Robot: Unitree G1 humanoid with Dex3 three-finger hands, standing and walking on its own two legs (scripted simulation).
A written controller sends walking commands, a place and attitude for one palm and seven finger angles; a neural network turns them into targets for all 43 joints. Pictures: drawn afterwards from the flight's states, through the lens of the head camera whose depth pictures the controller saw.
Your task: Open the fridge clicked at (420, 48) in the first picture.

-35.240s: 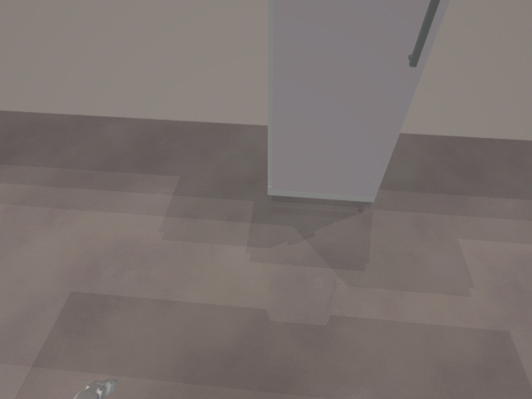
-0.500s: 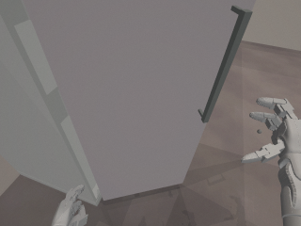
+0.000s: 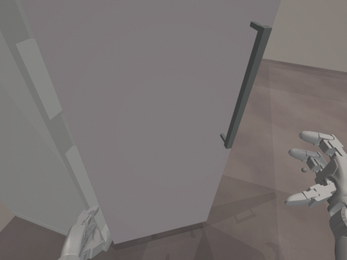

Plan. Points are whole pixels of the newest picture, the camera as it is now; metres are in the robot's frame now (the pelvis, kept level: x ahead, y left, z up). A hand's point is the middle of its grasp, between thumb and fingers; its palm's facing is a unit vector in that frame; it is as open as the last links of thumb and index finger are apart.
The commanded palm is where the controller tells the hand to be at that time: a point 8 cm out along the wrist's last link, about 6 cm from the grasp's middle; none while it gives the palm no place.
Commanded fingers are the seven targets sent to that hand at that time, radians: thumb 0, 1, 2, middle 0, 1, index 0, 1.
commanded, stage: draw the hand back to the body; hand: right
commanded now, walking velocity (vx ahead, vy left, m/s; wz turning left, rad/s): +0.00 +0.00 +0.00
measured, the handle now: (239, 95) +0.48 -0.18 +0.18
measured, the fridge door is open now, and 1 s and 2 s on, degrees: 57 57 57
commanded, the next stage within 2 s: step back with the hand held close in 1.12 s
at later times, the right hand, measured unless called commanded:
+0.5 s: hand (326, 178) +0.22 -0.28 +0.16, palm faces +0.44 +0.84 -0.32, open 11.2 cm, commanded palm +0.17 -0.31 +0.17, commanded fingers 0.00 -0.50 -0.71 0.21 0.53 0.21 0.53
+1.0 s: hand (340, 193) +0.20 -0.29 +0.16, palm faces +0.48 +0.80 -0.35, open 7.5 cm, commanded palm +0.15 -0.32 +0.18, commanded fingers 0.00 -0.90 -0.90 0.20 0.30 0.20 0.30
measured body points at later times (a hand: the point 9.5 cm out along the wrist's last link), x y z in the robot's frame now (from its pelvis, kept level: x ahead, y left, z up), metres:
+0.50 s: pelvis +0.01 -0.02 +0.01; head -0.02 -0.01 +0.46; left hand +0.18 +0.20 -0.08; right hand +0.20 -0.32 +0.18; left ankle +0.01 +0.11 -0.74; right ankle -0.01 -0.12 -0.74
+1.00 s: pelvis +0.01 -0.02 +0.01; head -0.02 -0.01 +0.46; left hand +0.20 +0.20 -0.07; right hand +0.16 -0.33 +0.18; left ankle +0.01 +0.11 -0.74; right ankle -0.01 -0.12 -0.74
